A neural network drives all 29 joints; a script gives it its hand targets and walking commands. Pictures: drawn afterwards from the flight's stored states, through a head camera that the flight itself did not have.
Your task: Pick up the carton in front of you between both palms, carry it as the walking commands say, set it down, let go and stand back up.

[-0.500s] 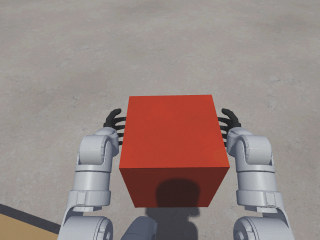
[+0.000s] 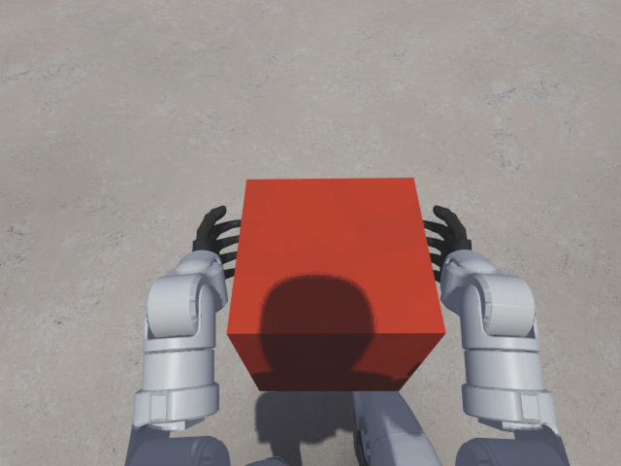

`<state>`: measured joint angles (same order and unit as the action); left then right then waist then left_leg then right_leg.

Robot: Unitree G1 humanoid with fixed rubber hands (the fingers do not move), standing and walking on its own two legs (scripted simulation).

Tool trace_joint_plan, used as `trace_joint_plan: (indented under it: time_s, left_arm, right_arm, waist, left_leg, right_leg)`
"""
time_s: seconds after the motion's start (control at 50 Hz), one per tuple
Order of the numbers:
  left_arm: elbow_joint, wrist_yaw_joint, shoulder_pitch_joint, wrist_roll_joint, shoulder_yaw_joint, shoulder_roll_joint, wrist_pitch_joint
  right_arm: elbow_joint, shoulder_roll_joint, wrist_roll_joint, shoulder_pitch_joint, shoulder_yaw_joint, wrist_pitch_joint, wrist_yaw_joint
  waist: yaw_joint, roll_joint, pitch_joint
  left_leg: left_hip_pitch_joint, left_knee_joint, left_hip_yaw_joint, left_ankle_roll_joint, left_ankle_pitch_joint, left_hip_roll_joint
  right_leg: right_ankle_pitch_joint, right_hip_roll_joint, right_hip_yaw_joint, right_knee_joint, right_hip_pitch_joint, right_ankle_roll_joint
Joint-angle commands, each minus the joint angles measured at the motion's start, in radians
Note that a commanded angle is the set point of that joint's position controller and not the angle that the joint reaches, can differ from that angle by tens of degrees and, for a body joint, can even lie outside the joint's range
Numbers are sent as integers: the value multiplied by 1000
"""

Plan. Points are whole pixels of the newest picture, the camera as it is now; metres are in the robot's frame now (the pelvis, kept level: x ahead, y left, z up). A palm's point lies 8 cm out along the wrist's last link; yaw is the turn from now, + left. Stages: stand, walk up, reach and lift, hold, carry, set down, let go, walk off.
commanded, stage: carry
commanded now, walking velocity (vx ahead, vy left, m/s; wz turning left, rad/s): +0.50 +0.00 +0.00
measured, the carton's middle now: (329, 294) +0.33 -0.04 -0.03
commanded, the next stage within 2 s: none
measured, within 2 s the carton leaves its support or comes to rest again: neither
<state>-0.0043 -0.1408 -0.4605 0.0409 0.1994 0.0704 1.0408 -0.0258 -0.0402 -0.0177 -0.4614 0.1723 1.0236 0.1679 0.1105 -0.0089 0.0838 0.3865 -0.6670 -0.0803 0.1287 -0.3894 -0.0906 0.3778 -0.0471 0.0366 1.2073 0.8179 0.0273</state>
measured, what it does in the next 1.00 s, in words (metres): walks ahead: right foot, then left foot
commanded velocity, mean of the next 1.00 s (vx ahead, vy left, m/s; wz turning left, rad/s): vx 0.50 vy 0.00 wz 0.00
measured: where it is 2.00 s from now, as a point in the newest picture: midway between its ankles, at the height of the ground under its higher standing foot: (277, 192)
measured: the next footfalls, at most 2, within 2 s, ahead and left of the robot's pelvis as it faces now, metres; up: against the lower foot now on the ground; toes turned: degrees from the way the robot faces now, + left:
right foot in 0.14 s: +0.32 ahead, -0.11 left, +0.00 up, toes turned -4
left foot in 0.56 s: +0.54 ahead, +0.13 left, +0.00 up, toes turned +12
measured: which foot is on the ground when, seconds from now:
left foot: down 0.00-0.14, up 0.16-0.54, down 0.56-1.00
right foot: up 0.00-0.12, down 0.14-0.56, up 0.58-0.98, down 1.00-1.00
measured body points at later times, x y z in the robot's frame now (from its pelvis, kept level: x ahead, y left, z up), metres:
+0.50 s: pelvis +0.36 +0.00 +0.03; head +0.36 -0.01 +0.48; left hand +0.66 +0.18 +0.12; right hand +0.68 -0.13 +0.11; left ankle +0.46 +0.13 -0.69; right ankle +0.28 -0.11 -0.72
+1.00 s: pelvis +0.67 +0.02 +0.01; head +0.63 +0.01 +0.46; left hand +0.93 +0.17 +0.10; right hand +0.93 -0.13 +0.10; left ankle +0.51 +0.12 -0.72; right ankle +0.79 -0.08 -0.72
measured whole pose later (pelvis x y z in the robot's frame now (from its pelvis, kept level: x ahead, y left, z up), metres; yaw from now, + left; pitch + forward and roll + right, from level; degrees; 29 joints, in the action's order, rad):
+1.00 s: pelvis +0.67 +0.02 +0.01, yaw +1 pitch +3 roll +0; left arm -0.33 -0.09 -0.13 0.11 0.10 0.13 1.21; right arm 0.31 -0.13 0.11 -0.14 0.09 1.21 0.10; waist 0.02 0.02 -0.17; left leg -0.03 -0.37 -0.18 -0.03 -0.43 0.06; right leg 0.11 -0.06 -0.21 0.46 0.46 0.01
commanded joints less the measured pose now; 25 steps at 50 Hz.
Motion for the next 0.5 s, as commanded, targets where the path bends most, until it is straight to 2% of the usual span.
trace_joint_plan:
  time_s: [0.0,0.04,0.08,0.1,0.12,0.14,0.16,0.18,0.2,0.22,0.24,0.28,0.34,0.4,0.44,0.48]
  left_arm:
    - [-162,183,-626,-277,-702,924,-67]
    - [-165,184,-601,-263,-719,904,-74]
    - [-163,190,-571,-266,-734,884,-73]
    - [-159,195,-573,-274,-747,887,-70]
    - [-155,201,-561,-288,-754,880,-65]
    - [-157,208,-557,-302,-748,865,-58]
    - [-107,209,-529,-296,-727,833,-48]
    - [-82,213,-471,-316,-738,864,-37]
    - [-112,219,-510,-333,-753,895,-30]
    - [-132,226,-544,-356,-768,931,-18]
    - [-144,233,-566,-376,-779,956,-6]
    - [-144,255,-577,-402,-787,984,18]
    - [-146,294,-577,-431,-786,1012,45]
    - [-153,319,-504,-428,-770,1023,67]
    - [-164,327,-419,-406,-762,1018,83]
    - [-184,327,-338,-378,-759,1000,97]
  right_arm:
    - [218,-1090,-472,-753,-815,-38,-289]
    - [194,-1069,-456,-701,-813,-43,-295]
    - [178,-1041,-439,-667,-813,-47,-295]
    - [174,-1026,-429,-660,-811,-46,-293]
    - [178,-1003,-418,-671,-807,-44,-291]
    - [184,-980,-403,-671,-795,-36,-290]
    - [137,-983,-392,-623,-774,-12,-287]
    - [135,-963,-379,-586,-762,-2,-284]
    - [143,-977,-369,-601,-746,4,-284]
    - [134,-982,-351,-591,-726,12,-281]
    - [120,-984,-328,-564,-707,20,-278]
    - [77,-998,-287,-499,-684,34,-274]
    - [70,-1024,-233,-440,-679,42,-264]
    - [143,-1034,-207,-414,-694,54,-255]
    - [206,-1031,-208,-389,-715,73,-258]
    - [250,-1026,-216,-341,-733,95,-271]
  waist:
    - [-18,117,-635]
    - [-17,123,-596]
    - [-59,140,-599]
    - [-88,133,-627]
    - [-121,112,-662]
    - [-128,-69,-733]
    - [-169,-282,-857]
    - [-170,-203,-861]
    - [-168,-147,-775]
    - [-157,-63,-697]
    - [-148,-32,-652]
    - [-140,-43,-605]
    - [-133,-98,-569]
    - [-131,-185,-514]
    - [-137,-201,-467]
    - [-136,-189,-441]
  left_leg:
    - [-534,97,282,105,977,242]
    - [-502,87,188,64,1018,192]
    - [-427,48,141,0,1119,203]
    - [-377,-53,85,-40,1117,201]
    - [-249,-169,64,-65,965,188]
    - [-22,-338,60,-104,278,141]
    - [269,-677,87,-164,-177,10]
    - [329,-723,125,-133,-154,63]
    - [381,-672,121,-124,-102,89]
    - [396,-585,112,-128,-52,113]
    - [361,-485,114,-136,-11,134]
    - [270,-295,75,-153,-4,130]
    - [214,-94,5,-167,24,107]
    - [135,72,-53,-165,188,94]
    - [87,165,-79,-164,280,94]
    - [-3,253,-105,-160,365,98]
  right_leg:
    - [-157,27,-77,-256,-25,8]
    - [-271,81,-148,-486,-156,9]
    - [-424,128,-208,-681,-429,15]
    - [-543,120,-220,-789,-605,30]
    - [-610,47,-166,-809,-828,57]
    - [-1019,-223,127,-683,-1102,121]
    - [-987,-415,495,-698,-1373,327]
    - [-777,-374,504,-741,-1358,310]
    - [-746,-322,426,-773,-1294,255]
    - [-764,-306,365,-805,-1223,213]
    - [-752,-290,310,-839,-1148,182]
    - [-718,-257,216,-893,-1053,140]
    - [-769,-223,99,-897,-999,121]
    - [-736,-185,-9,-926,-928,85]
    - [-696,-173,-56,-939,-891,71]
    - [-641,-164,-92,-903,-859,54]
